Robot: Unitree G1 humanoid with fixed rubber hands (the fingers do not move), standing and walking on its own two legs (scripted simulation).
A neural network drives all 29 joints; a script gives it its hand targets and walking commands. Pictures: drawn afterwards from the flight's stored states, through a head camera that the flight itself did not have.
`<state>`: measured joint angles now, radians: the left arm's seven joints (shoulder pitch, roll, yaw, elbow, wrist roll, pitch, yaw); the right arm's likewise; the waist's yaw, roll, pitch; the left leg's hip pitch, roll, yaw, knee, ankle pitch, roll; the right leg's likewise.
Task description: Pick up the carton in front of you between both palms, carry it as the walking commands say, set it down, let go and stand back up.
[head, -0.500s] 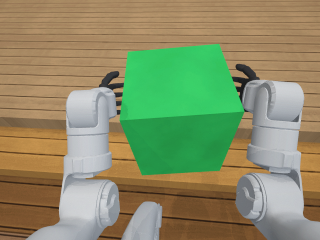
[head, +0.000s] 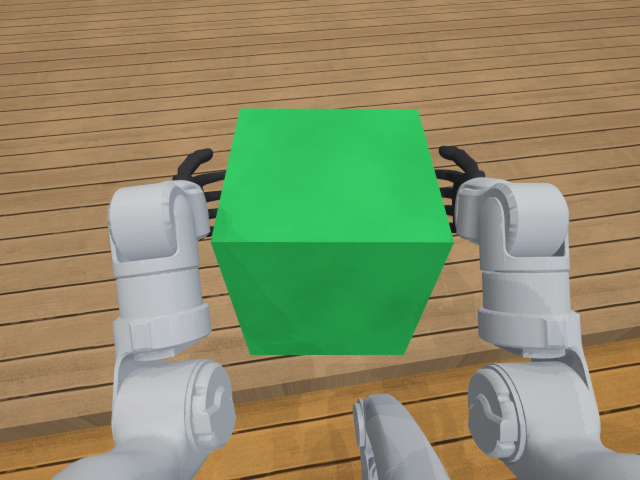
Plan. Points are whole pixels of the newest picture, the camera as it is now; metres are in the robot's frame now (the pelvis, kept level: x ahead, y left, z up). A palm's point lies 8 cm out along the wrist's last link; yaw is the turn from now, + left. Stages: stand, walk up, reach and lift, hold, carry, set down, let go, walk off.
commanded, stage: carry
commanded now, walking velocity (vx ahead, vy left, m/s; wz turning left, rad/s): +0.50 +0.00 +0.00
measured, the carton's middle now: (328, 240) +0.40 -0.03 +0.08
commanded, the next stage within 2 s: none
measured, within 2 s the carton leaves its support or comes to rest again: neither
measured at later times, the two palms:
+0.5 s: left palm out of the picture +0.69 +0.14 +0.31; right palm out of the picture +0.73 -0.16 +0.31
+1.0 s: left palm out of the picture +1.02 +0.14 +0.39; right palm out of the picture +1.00 -0.16 +0.39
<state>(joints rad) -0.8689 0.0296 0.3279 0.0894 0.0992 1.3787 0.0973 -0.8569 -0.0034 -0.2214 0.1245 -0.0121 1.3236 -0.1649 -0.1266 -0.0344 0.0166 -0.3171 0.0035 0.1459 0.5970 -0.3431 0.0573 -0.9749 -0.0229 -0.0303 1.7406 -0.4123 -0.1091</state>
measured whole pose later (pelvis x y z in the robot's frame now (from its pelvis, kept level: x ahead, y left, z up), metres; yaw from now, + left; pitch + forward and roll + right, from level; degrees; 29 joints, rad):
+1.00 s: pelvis +0.62 +0.01 +0.22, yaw -2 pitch +4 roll +0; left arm -0.91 0.04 0.31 0.11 0.08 1.38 0.11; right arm -0.92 -0.01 -0.26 0.14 -0.04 1.34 -0.16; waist -0.06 -0.02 0.00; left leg -0.41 0.00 0.16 0.58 -0.25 0.09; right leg -0.79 -0.06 -0.02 1.15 -0.30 -0.06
